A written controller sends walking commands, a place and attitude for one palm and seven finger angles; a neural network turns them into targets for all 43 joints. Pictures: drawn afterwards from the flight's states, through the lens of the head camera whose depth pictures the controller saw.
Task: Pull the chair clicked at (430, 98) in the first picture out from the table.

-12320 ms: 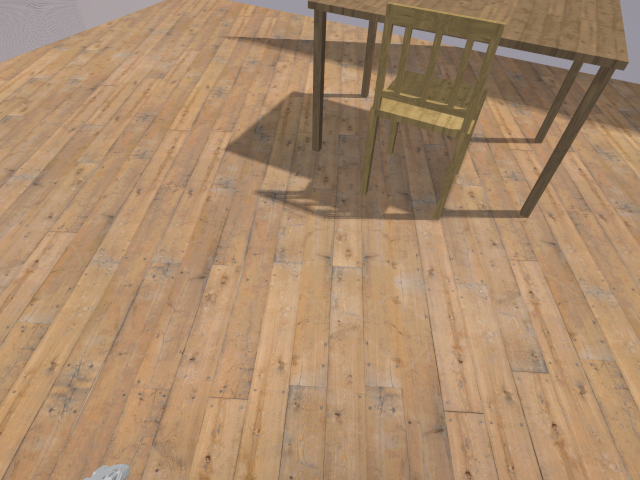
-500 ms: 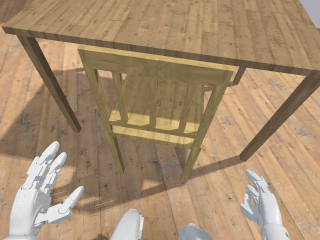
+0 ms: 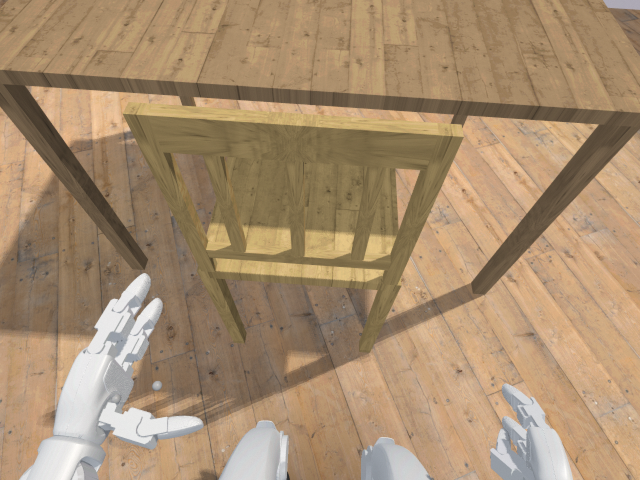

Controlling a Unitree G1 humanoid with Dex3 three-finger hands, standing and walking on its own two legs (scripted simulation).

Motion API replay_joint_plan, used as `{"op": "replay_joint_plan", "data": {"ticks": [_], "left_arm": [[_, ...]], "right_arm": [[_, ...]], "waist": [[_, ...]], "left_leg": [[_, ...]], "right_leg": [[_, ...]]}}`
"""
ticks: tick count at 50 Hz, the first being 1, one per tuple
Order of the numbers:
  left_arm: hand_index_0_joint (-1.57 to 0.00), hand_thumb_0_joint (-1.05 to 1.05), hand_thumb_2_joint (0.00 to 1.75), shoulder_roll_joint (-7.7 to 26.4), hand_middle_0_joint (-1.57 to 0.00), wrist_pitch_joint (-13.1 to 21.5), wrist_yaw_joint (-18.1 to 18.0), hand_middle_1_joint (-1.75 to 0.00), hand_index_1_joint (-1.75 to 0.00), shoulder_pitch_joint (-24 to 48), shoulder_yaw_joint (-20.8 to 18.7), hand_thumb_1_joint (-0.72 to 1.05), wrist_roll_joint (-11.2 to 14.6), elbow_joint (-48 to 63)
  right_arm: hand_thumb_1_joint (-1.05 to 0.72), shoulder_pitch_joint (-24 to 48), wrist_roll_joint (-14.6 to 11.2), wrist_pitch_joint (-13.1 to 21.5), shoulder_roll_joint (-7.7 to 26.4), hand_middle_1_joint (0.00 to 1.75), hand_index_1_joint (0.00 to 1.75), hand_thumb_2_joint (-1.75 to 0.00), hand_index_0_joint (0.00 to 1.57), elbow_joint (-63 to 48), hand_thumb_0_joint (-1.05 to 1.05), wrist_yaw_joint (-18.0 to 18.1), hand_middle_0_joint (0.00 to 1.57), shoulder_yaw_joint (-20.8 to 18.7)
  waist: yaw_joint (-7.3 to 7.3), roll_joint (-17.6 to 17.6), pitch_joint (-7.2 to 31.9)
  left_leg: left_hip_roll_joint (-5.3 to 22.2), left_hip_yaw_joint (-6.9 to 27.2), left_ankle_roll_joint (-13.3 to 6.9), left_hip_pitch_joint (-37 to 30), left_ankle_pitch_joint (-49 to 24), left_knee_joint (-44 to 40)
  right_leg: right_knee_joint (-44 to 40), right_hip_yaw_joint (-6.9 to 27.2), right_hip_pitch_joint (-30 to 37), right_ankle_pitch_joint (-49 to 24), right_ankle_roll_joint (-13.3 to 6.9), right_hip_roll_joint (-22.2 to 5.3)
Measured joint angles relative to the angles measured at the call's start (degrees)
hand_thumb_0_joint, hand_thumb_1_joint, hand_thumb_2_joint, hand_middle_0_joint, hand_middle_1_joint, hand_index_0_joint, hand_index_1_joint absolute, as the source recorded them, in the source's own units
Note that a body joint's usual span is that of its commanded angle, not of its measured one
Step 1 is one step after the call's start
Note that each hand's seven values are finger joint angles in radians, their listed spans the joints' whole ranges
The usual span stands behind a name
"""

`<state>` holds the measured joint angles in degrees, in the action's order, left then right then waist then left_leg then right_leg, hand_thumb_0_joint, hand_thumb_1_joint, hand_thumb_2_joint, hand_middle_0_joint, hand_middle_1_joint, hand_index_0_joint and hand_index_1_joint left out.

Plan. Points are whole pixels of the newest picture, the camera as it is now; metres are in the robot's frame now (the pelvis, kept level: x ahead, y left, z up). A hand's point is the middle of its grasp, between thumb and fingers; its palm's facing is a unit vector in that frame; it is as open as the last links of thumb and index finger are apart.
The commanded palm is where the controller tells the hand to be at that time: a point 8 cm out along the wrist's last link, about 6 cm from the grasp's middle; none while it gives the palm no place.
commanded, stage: raise the hand toward the chair's back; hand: left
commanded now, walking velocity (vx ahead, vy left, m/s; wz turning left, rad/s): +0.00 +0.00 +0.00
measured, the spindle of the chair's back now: (297, 212) +0.49 +0.06 -0.02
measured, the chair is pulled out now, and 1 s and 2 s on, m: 0.00 0.00 0.00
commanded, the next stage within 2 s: aim the fingers beside a spindle in 1.02 s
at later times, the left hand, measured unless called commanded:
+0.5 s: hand (104, 361) +0.23 +0.23 +0.07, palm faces +0.01 -1.00 -0.07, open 16.9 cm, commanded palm +0.21 +0.29 +0.06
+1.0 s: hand (134, 355) +0.24 +0.21 +0.05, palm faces -0.04 -1.00 -0.06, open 16.9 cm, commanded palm +0.22 +0.27 +0.06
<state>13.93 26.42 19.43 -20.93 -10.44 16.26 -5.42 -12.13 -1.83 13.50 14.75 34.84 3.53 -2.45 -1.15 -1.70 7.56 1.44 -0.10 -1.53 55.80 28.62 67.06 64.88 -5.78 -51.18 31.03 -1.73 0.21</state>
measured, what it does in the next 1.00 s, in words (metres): stands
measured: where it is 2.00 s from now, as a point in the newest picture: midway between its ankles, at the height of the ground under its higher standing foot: outside the picture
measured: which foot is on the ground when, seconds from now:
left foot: down 0.00-1.00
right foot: down 0.00-1.00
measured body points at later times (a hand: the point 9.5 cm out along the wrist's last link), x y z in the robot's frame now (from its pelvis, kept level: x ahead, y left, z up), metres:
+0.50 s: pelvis +0.00 +0.03 +0.01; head +0.06 +0.05 +0.46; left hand +0.23 +0.29 +0.07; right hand +0.18 -0.20 -0.06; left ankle +0.03 +0.10 -0.65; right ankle +0.01 -0.11 -0.65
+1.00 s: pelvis +0.00 +0.01 +0.01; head +0.07 +0.02 +0.46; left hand +0.24 +0.26 +0.06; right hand +0.18 -0.23 -0.06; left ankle +0.03 +0.10 -0.65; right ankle +0.01 -0.11 -0.65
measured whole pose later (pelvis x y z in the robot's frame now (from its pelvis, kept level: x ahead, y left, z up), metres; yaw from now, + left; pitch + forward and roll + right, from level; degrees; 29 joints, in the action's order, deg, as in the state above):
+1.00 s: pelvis +0.00 +0.01 +0.01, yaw +0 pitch +15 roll -3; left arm 16.0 21.5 17.1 -17.0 -11.3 16.0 -5.0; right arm -13.3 -1.8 10.8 14.0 30.5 2.3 0.9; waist -1.4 -2.2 7.8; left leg 1.1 0.1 -2.2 51.2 27.5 63.1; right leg 59.7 -5.9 -45.9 29.1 -0.9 0.2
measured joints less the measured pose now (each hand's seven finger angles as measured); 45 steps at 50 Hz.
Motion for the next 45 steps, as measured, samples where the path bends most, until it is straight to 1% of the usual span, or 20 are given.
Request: {"op": "replay_joint_plan", "data": {"ticks": [3,7,9,11,14,16,18,20,22,24,26,28,30,32,34,36,41,43,45], "left_arm": [[-0.09,0.00,0.42,0.1,-0.09,-1.4,-1.0,-0.12,-0.12,-0.3,0.7,-0.23,0.0,2.5],[-0.08,0.00,0.38,0.0,-0.09,-1.0,-4.7,-0.11,-0.10,-0.8,0.1,-0.32,-0.4,6.5],[-0.08,0.00,0.36,0.1,-0.08,-0.9,-5.5,-0.10,-0.10,-0.1,-0.2,-0.37,-0.8,6.6],[-0.07,0.00,0.34,0.4,-0.08,-1.6,-5.2,-0.10,-0.09,1.0,-0.2,-0.40,-1.2,5.1],[-0.06,0.00,0.33,1.0,-0.07,-4.2,-3.5,-0.09,-0.09,2.8,0.5,-0.44,-1.4,2.1],[-0.06,0.00,0.32,1.4,-0.07,-5.8,-2.5,-0.09,-0.08,3.3,0.9,-0.46,-1.4,1.1],[-0.06,0.00,0.31,1.5,-0.07,-6.6,-2.3,-0.09,-0.08,3.0,0.9,-0.47,-1.3,1.5],[-0.06,-0.01,0.31,1.6,-0.07,-6.1,-2.9,-0.08,-0.08,2.4,0.7,-0.48,-1.1,3.1],[-0.06,-0.01,0.31,1.9,-0.07,-4.9,-3.8,-0.08,-0.08,2.0,0.1,-0.49,-1.0,4.6],[-0.06,-0.01,0.30,2.2,-0.07,-3.5,-4.4,-0.08,-0.08,2.5,-0.6,-0.49,-1.0,5.2],[-0.06,-0.01,0.30,2.6,-0.07,-3.1,-4.3,-0.08,-0.08,3.6,-1.3,-0.49,-1.0,4.2],[-0.06,-0.01,0.30,3.0,-0.07,-3.9,-3.5,-0.08,-0.08,4.9,-1.8,-0.50,-0.7,2.4],[-0.06,-0.01,0.30,3.2,-0.06,-5.6,-2.5,-0.08,-0.08,5.7,-1.9,-0.50,-0.3,0.6],[-0.06,-0.01,0.30,3.1,-0.06,-7.1,-1.9,-0.08,-0.08,5.5,-1.8,-0.50,0.0,-0.2],[-0.06,-0.01,0.30,2.9,-0.06,-7.6,-1.9,-0.08,-0.08,4.5,-1.4,-0.50,0.0,0.3],[-0.06,-0.01,0.30,2.6,-0.06,-6.8,-2.6,-0.08,-0.08,3.4,-1.1,-0.50,0.0,1.5],[-0.06,-0.01,0.30,2.1,-0.07,-2.8,-4.4,-0.08,-0.08,3.3,-1.6,-0.50,-0.3,2.3],[-0.06,-0.01,0.30,2.1,-0.07,-2.4,-4.2,-0.08,-0.08,4.2,-2.0,-0.50,-0.2,1.2],[-0.06,-0.01,0.30,2.2,-0.07,-3.0,-3.6,-0.08,-0.08,4.9,-2.0,-0.50,-0.2,0.0]], "right_arm": [[-0.90,1.0,0.0,0.3,-0.6,0.30,0.30,-0.90,0.20,-1.3,0.02,0.1,0.20,0.2],[-0.90,1.6,0.4,-0.2,-2.0,0.30,0.30,-0.90,0.20,-2.8,0.02,-0.3,0.20,0.9],[-0.90,1.8,0.4,-0.9,-2.3,0.30,0.30,-0.90,0.20,-3.7,0.02,-0.7,0.20,1.7],[-0.90,2.0,0.4,-1.7,-2.3,0.30,0.30,-0.90,0.20,-4.5,0.02,-1.0,0.20,2.6],[-0.90,2.1,0.1,-2.6,-2.2,0.30,0.30,-0.90,0.20,-5.8,0.01,-1.0,0.20,4.0],[-0.90,1.9,0.1,-2.8,-2.2,0.30,0.30,-0.90,0.20,-6.4,0.01,-0.8,0.20,4.6],[-0.90,1.3,0.1,-2.7,-2.3,0.30,0.30,-0.90,0.20,-6.5,0.01,-0.7,0.20,4.9],[-0.90,0.5,0.3,-2.5,-2.4,0.30,0.30,-0.90,0.20,-6.3,0.01,-0.7,0.21,4.9],[-0.90,-0.3,0.5,-2.4,-2.4,0.30,0.30,-0.90,0.20,-5.7,0.01,-0.7,0.21,4.8],[-0.90,-1.0,0.7,-2.4,-2.1,0.30,0.30,-0.90,0.20,-5.1,0.01,-0.9,0.21,4.6],[-0.90,-1.4,0.6,-2.7,-1.7,0.30,0.30,-0.90,0.20,-4.6,0.01,-1.0,0.21,4.6],[-0.90,-1.6,0.4,-3.1,-1.2,0.30,0.30,-0.90,0.20,-4.3,0.02,-1.0,0.20,4.5],[-0.90,-1.8,0.0,-3.4,-0.8,0.30,0.30,-0.90,0.20,-4.2,0.02,-0.9,0.20,4.4],[-0.90,-2.1,-0.2,-3.3,-0.6,0.30,0.30,-0.90,0.20,-4.2,0.02,-0.8,0.20,4.2],[-0.90,-2.6,-0.1,-3.0,-0.6,0.30,0.30,-0.90,0.20,-4.4,0.02,-0.8,0.20,3.8],[-0.90,-3.0,0.0,-2.6,-0.6,0.30,0.30,-0.90,0.20,-4.3,0.02,-0.8,0.20,3.5],[-0.90,-2.9,0.5,-2.2,-0.6,0.30,0.30,-0.90,0.20,-3.9,0.02,-1.2,0.20,3.1],[-0.90,-2.4,0.4,-2.4,-0.5,0.30,0.30,-0.90,0.20,-3.8,0.02,-1.3,0.20,3.2],[-0.90,-1.9,0.3,-2.6,-0.4,0.30,0.30,-0.90,0.20,-3.8,0.02,-1.4,0.20,3.3]], "waist": [[0.08,0.5,-0.2],[0.53,0.7,0.6],[0.79,0.4,1.0],[1.05,0.0,1.2],[1.30,-0.2,0.9],[1.27,-0.1,0.4],[1.18,0.2,0.0],[1.10,0.5,-0.1],[0.96,0.6,-0.1],[0.78,0.5,0.0],[0.54,0.2,0.1],[0.25,-0.1,0.2],[-0.08,-0.3,0.1],[-0.41,-0.4,0.0],[-0.66,-0.3,0.0],[-0.76,-0.1,0.1],[-0.63,0.2,0.4],[-0.52,0.1,0.4],[-0.45,-0.1,0.4]], "left_leg": [[-0.1,-0.2,-0.4,-0.6,0.0,-0.2],[-0.4,-0.3,-0.8,-2.2,-0.4,-1.3],[-0.6,-0.1,-1.0,-2.6,-0.6,-1.7],[-0.9,0.0,-1.3,-2.7,-0.8,-1.8],[-1.0,0.0,-1.6,-2.6,-1.0,-1.8],[-1.0,0.0,-1.7,-2.7,-1.1,-1.9],[-0.9,0.0,-1.8,-3.0,-1.2,-2.2],[-0.9,0.0,-1.8,-3.5,-1.3,-2.5],[-0.9,0.1,-1.7,-3.9,-1.3,-2.8],[-0.9,0.2,-1.7,-4.1,-1.4,-2.9],[-1.0,0.3,-1.8,-4.0,-1.3,-2.9],[-1.0,0.2,-1.9,-3.9,-1.4,-2.9],[-1.0,0.1,-1.9,-4.0,-1.5,-3.1],[-0.9,-0.1,-1.9,-4.3,-1.6,-3.6],[-0.7,-0.4,-1.8,-4.8,-1.7,-4.2],[-0.6,-0.5,-1.7,-5.2,-1.7,-4.6],[-0.7,-0.2,-1.4,-5.0,-1.5,-4.4],[-0.6,0.0,-1.2,-4.4,-1.3,-3.9],[-0.6,0.2,-1.0,-4.0,-1.2,-3.5]], "right_leg": [[-0.5,0.2,0.7,-0.3,0.4,0.0],[-2.1,0.3,2.5,-0.9,0.9,-0.3],[-2.7,0.1,3.2,-1.1,1.1,-0.5],[-3.0,0.0,3.5,-1.3,1.4,-0.7],[-3.2,-0.1,3.6,-1.6,1.6,-0.9],[-3.4,-0.1,3.7,-1.9,1.7,-0.8],[-3.9,-0.1,4.1,-2.1,1.8,-0.7],[-4.5,0.0,4.6,-2.4,1.8,-0.6],[-4.9,-0.1,5.1,-2.5,1.9,-0.6],[-5.1,-0.3,5.4,-2.5,1.9,-0.6],[-5.1,-0.3,5.4,-2.5,2.0,-0.7],[-5.1,-0.2,5.3,-2.5,2.0,-0.7],[-5.2,-0.1,5.2,-2.6,2.0,-0.7],[-5.7,0.2,5.4,-2.8,2.0,-0.6],[-6.2,0.4,5.7,-2.9,2.0,-0.4],[-6.6,0.5,6.1,-3.0,1.9,-0.3],[-6.0,0.3,5.8,-2.5,1.6,-0.3],[-5.4,0.1,5.3,-2.2,1.4,-0.3],[-4.9,-0.1,4.9,-2.0,1.2,-0.3]]}}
